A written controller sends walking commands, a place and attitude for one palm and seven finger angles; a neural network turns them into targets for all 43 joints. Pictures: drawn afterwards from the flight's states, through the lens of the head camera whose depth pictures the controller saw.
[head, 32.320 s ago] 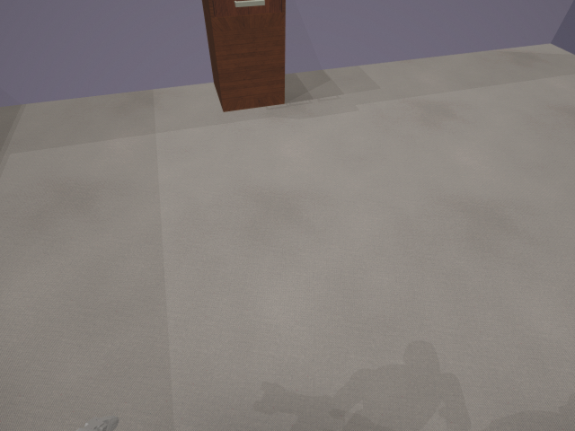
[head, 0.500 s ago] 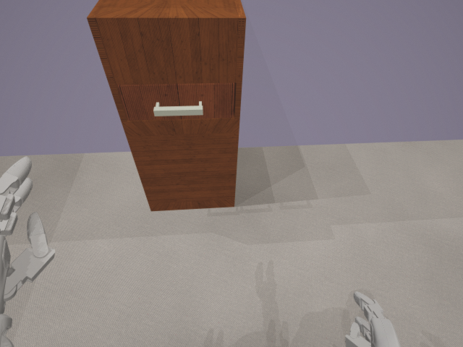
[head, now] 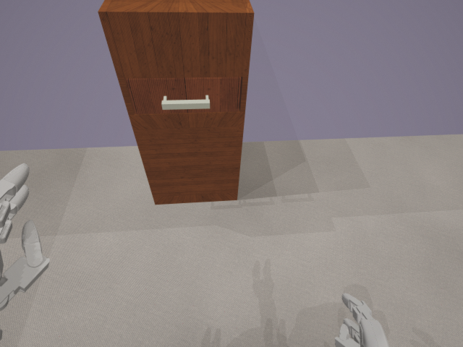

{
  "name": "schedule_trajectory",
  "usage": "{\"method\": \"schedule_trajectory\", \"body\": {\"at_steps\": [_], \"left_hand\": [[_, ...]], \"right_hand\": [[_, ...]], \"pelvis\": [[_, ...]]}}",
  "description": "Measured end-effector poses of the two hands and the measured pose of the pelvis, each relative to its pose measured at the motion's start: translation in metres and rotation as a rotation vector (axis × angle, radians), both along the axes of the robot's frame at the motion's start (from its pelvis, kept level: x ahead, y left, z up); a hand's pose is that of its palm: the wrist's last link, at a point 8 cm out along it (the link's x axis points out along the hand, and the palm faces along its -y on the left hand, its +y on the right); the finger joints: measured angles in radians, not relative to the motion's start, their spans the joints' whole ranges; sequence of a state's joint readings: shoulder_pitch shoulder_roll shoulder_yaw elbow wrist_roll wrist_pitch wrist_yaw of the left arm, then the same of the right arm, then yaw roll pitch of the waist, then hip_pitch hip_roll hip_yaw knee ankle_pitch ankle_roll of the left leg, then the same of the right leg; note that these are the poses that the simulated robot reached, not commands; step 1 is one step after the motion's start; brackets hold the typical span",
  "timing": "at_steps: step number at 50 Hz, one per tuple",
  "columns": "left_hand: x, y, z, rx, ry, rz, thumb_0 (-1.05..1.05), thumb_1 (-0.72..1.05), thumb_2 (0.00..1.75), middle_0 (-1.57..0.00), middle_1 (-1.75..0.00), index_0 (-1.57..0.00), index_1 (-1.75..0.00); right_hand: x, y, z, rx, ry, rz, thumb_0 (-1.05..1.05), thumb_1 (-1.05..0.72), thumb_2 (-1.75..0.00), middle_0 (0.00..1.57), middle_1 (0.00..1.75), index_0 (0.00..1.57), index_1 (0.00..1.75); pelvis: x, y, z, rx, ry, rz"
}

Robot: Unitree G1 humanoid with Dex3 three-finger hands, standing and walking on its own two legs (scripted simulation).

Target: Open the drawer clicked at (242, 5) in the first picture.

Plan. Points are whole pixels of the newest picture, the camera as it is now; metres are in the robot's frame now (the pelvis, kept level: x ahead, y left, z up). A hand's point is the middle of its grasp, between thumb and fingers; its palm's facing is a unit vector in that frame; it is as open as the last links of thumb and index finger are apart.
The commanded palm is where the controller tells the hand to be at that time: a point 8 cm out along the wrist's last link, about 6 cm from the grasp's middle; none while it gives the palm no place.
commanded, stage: stop stepping back and stand still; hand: left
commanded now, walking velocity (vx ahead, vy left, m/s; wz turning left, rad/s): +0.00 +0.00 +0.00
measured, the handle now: (186, 101) +0.89 +0.21 -0.11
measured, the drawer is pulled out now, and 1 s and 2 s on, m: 0.00 0.00 0.00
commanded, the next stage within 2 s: let the arm hang, fingers relaxed in 0.38 s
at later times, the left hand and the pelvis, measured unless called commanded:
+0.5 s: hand (44, 269) +0.18 +0.24 +0.14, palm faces +0.34 -0.82 -0.46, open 7.4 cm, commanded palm none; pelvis -0.01 +0.00 +0.00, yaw +0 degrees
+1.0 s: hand out of the picture -0.02 +0.20 -0.18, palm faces -0.03 -0.98 -0.21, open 7.4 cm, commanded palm none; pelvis -0.02 -0.01 +0.00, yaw +1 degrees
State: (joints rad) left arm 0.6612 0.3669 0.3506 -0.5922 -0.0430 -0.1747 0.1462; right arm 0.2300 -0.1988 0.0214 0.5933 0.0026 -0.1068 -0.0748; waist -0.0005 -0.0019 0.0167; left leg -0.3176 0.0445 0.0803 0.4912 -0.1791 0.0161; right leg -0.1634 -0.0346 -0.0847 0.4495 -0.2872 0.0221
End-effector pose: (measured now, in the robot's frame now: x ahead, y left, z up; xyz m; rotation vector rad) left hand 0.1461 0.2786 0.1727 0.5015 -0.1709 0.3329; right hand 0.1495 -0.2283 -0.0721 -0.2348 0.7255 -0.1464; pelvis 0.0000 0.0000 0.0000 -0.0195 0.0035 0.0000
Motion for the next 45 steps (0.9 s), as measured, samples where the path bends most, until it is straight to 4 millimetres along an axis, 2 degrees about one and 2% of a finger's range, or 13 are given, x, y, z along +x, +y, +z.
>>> {"method": "schedule_trajectory", "body": {"at_steps": [11,16,24,25,26,28,30,32,35,37,40,45], "left_hand": [[-0.017,0.004,-0.001,-0.005,0.002,0.029,0.01,0.89,0.9,-0.21,-0.3,-0.21,-0.3],[-0.016,0.002,-0.005,-0.022,0.015,0.03,0.01,0.89,0.9,-0.21,-0.3,-0.21,-0.3],[-0.009,0.0,-0.001,-0.005,0.013,0.016,0.01,0.89,0.9,-0.21,-0.3,-0.21,-0.3],[-0.005,0.001,-0.009,0.007,0.03,0.002,0.01,0.89,0.9,-0.21,-0.3,-0.21,-0.3],[0.002,0.004,-0.027,0.005,0.094,-0.007,0.01,0.89,0.9,-0.21,-0.3,-0.2,-0.3],[0.014,0.011,-0.081,-0.046,0.316,0.009,0.0,0.9,0.9,-0.21,-0.3,-0.2,-0.3],[0.013,0.013,-0.142,-0.112,0.575,0.039,0.0,0.9,0.9,-0.2,-0.3,-0.2,-0.3],[-0.002,0.006,-0.196,-0.172,0.812,0.057,0.0,0.9,0.9,-0.2,-0.3,-0.2,-0.3],[-0.038,-0.012,-0.255,-0.263,1.072,0.058,0.01,0.91,0.9,-0.2,-0.3,-0.2,-0.3],[-0.064,-0.025,-0.283,-0.326,1.194,0.061,0.01,0.91,0.9,-0.21,-0.3,-0.2,-0.3],[-0.101,-0.04,-0.31,-0.409,1.331,0.077,0.01,0.91,0.9,-0.21,-0.3,-0.2,-0.3],[-0.148,-0.044,-0.324,-0.481,1.471,0.139,0.01,0.91,0.9,-0.21,-0.3,-0.2,-0.3]], "right_hand": [[-0.012,0.002,0.002,0.009,-0.029,-0.001,0.01,-0.9,-0.9,0.2,0.3,0.2,0.3],[-0.012,0.002,0.002,0.006,-0.026,0.003,0.01,-0.9,-0.9,0.2,0.3,0.2,0.3],[-0.004,0.001,0.002,0.007,-0.024,0.007,0.01,-0.9,-0.9,0.2,0.3,0.2,0.3],[-0.003,0.001,-0.001,0.015,-0.028,0.026,0.01,-0.9,-0.9,0.2,0.3,0.2,0.3],[-0.001,-0.002,-0.007,0.024,-0.011,0.048,0.01,-0.9,-0.9,0.2,0.3,0.2,0.3],[-0.001,-0.009,-0.023,0.034,0.052,0.068,0.01,-0.9,-0.9,0.21,0.3,0.2,0.3],[-0.005,-0.018,-0.036,0.037,0.106,0.056,0.01,-0.9,-0.9,0.21,0.3,0.2,0.3],[-0.014,-0.027,-0.043,0.033,0.15,0.031,0.01,-0.9,-0.9,0.21,0.3,0.2,0.3],[-0.038,-0.042,-0.046,0.005,0.232,-0.005,0.01,-0.9,-0.9,0.21,0.3,0.2,0.3],[-0.058,-0.051,-0.046,-0.027,0.305,-0.021,0.01,-0.9,-0.9,0.21,0.3,0.2,0.3],[-0.088,-0.062,-0.043,-0.072,0.422,-0.046,0.01,-0.9,-0.9,0.2,0.3,0.2,0.3],[-0.123,-0.071,-0.039,-0.109,0.561,-0.086,0.01,-0.9,-0.9,0.2,0.3,0.2,0.3]], "pelvis": [[-0.016,0.001,0.002,-0.008,-0.007,0.004],[-0.017,0.001,0.002,-0.01,-0.007,0.004],[-0.012,-0.001,0.003,-0.007,-0.002,0.001],[-0.011,0.0,0.002,-0.008,0.007,0.002],[-0.011,0.001,0.0,-0.007,0.014,0.005],[-0.013,0.003,-0.004,-0.005,0.019,0.007],[-0.016,0.004,-0.008,0.0,0.017,0.004],[-0.018,0.003,-0.01,0.004,0.01,-0.001],[-0.019,0.0,-0.011,0.011,-0.001,0.0],[-0.02,-0.003,-0.01,0.013,-0.009,0.005],[-0.021,-0.005,-0.009,0.009,-0.019,0.01],[-0.021,-0.006,-0.004,-0.001,-0.024,0.016]]}}
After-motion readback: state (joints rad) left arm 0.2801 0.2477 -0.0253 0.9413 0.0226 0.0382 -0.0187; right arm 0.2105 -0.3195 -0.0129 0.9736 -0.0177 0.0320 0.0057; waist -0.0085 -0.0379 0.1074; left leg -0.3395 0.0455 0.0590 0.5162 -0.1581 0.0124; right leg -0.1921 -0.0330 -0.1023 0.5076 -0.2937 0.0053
